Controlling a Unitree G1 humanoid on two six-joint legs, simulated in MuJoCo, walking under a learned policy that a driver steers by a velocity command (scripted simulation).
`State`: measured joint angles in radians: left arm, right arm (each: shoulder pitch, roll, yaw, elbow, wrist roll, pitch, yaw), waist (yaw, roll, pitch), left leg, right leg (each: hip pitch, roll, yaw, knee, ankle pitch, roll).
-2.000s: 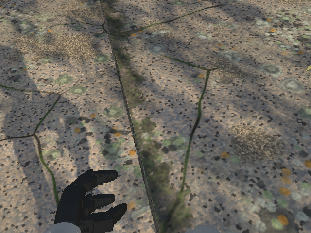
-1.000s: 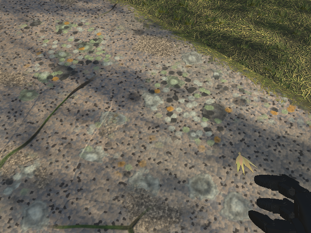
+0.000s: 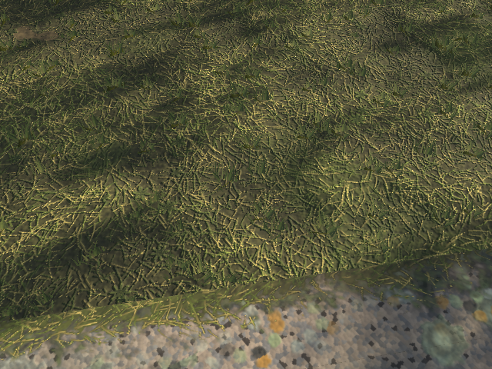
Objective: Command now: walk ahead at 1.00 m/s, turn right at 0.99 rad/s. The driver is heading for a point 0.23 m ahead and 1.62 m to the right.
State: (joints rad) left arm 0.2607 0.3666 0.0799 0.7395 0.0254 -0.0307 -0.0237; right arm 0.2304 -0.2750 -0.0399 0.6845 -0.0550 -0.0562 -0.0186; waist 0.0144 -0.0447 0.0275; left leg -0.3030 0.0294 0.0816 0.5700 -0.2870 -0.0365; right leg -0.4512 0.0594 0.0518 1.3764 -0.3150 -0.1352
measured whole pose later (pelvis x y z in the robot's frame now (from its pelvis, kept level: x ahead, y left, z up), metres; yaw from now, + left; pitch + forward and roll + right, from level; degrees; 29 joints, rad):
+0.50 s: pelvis +0.45 -0.09 +0.00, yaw -29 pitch +1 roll -1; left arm 0.44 0.31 0.06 0.79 0.01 -0.03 0.01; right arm 0.11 -0.23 0.02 0.59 -0.07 -0.04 0.01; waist 0.03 0.00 0.05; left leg -0.66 0.15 -0.08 1.20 -0.42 -0.07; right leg -0.18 0.25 0.08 0.48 -0.28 -0.22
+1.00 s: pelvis +0.86 -0.31 +0.00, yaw -58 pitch +1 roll +4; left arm -0.02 0.35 0.04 0.57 0.03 0.00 -0.08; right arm 0.50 -0.32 -0.07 0.87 -0.03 -0.08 0.00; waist -0.06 -0.04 0.03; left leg 0.07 0.00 0.24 0.31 -0.38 -0.04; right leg -0.81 -0.04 -0.02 1.13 -0.12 -0.13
